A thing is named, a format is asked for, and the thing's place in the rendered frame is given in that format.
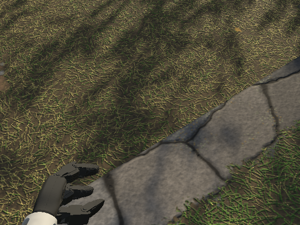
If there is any left robot forearm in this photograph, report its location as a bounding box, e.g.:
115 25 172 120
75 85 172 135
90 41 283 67
22 212 57 225

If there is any robot left hand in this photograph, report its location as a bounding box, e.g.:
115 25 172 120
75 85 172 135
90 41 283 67
32 161 105 225

